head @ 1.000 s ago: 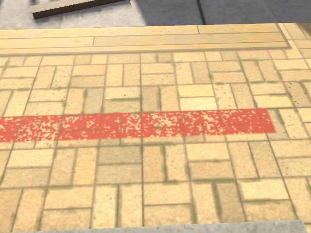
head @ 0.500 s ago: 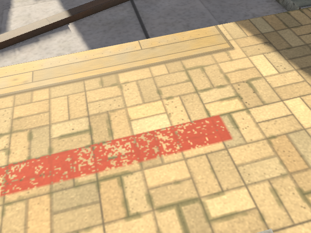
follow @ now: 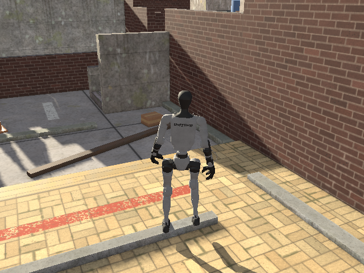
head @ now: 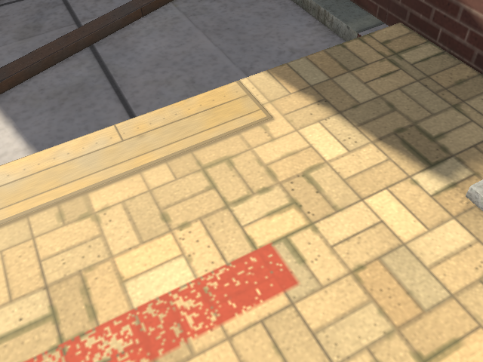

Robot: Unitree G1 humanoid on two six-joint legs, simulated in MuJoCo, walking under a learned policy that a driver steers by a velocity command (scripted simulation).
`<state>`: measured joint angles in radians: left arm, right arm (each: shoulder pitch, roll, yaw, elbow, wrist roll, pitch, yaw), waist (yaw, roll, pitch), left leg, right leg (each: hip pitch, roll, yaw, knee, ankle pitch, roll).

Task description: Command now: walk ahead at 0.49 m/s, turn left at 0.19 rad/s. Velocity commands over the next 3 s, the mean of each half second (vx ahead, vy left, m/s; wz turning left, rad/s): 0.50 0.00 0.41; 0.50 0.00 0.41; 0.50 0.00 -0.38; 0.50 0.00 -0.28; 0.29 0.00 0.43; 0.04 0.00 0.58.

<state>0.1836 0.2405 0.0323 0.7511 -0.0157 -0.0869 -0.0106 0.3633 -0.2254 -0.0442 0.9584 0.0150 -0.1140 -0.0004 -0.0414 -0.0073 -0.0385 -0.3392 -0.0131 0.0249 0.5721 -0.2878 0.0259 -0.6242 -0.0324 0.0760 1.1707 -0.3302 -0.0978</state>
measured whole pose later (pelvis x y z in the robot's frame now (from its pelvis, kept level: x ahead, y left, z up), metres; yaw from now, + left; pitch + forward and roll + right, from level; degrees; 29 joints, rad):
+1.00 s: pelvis +0.52 +0.06 -0.07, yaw +29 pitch +3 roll +2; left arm 0.14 0.26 0.02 0.72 0.00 -0.10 -0.01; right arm 0.28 -0.25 -0.05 0.75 0.01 -0.07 0.02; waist -0.06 -0.03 0.00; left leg -0.15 -0.11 -0.05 0.42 -0.32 0.07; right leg -0.64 -0.10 0.04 0.64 0.02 0.01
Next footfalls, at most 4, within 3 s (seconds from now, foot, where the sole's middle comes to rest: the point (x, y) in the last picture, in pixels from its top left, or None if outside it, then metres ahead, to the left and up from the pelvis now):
0.14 right None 0.22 -0.16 -0.76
0.66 left None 0.46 0.12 -0.84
1.10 right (242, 284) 0.79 0.04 -0.84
1.60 left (162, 242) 0.97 0.30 -0.84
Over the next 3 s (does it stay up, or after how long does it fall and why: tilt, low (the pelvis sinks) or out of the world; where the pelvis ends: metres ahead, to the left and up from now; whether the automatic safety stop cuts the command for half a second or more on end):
stays up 1.31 0.23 -0.06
